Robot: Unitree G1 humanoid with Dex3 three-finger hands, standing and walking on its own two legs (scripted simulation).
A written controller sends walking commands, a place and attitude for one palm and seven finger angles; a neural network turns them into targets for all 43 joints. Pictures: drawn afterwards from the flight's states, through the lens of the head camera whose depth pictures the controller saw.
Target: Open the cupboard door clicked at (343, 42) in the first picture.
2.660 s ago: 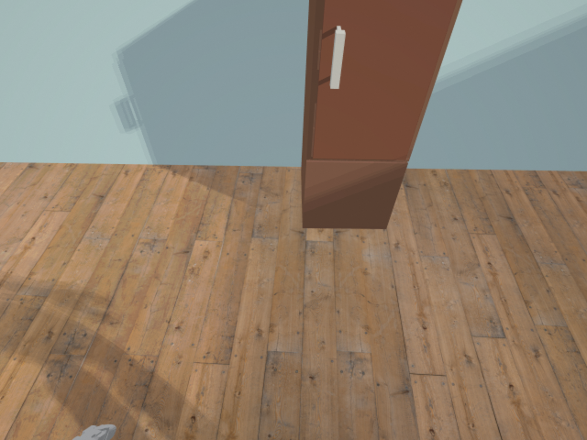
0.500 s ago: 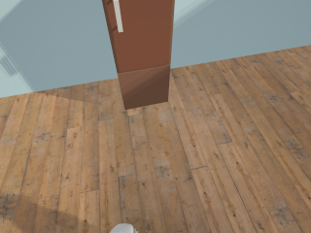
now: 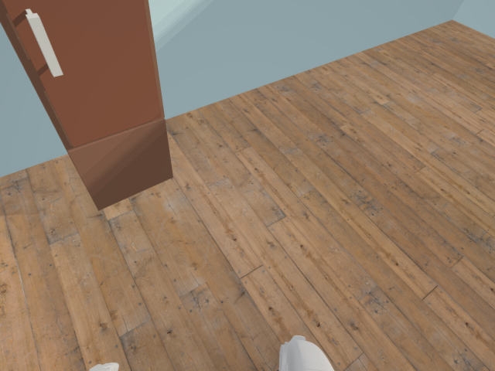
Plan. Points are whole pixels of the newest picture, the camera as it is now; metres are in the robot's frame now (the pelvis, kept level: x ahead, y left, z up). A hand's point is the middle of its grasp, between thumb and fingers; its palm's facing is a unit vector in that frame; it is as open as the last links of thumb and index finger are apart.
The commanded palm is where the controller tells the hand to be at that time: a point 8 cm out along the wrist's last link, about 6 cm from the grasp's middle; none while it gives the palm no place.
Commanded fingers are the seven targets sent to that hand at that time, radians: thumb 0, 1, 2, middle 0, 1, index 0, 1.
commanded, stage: walk to a spot facing it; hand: left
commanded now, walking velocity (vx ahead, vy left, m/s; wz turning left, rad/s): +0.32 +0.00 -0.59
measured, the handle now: (43, 43) +0.85 +0.59 +0.03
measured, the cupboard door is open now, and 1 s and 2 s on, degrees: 0 0 0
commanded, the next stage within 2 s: turn to face it in 0.74 s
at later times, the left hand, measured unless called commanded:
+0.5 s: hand (167, 285) +0.31 +0.17 -0.19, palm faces -0.21 -0.96 -0.18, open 7.3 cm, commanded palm none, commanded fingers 0.00 0.90 0.90 -0.20 -0.30 -0.20 -0.30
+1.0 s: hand (238, 208) +0.52 +0.03 -0.17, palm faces -0.50 -0.84 -0.21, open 7.4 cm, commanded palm none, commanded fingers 0.00 0.90 0.90 -0.20 -0.30 -0.20 -0.30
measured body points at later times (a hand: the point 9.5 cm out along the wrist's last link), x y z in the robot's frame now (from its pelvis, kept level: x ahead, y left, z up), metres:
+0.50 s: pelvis +0.21 +0.00 -0.02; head +0.21 +0.02 +0.43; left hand +0.32 +0.23 -0.18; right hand +0.24 -0.26 -0.14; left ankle +0.30 +0.09 -0.74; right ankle +0.17 -0.13 -0.73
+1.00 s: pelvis +0.32 -0.07 -0.02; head +0.36 -0.10 +0.43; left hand +0.54 +0.07 -0.16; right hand +0.19 -0.27 -0.18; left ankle +0.32 +0.09 -0.69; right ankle +0.32 -0.17 -0.74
